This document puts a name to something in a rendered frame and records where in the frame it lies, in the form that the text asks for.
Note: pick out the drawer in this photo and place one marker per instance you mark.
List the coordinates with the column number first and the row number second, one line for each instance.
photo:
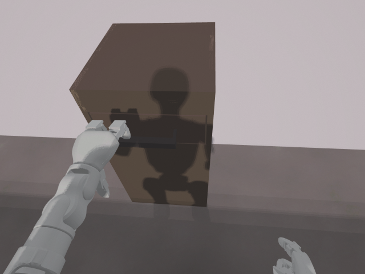
column 190, row 128

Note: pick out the robot right hand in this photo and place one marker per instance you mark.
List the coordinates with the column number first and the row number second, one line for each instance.
column 300, row 262

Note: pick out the robot left hand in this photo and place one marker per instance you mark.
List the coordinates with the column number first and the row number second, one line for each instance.
column 96, row 146

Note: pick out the cabinet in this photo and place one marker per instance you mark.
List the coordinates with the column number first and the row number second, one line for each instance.
column 155, row 68

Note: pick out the handle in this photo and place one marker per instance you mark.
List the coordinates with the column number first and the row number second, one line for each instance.
column 149, row 142

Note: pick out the left robot forearm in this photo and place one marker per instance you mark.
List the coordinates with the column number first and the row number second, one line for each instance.
column 47, row 245

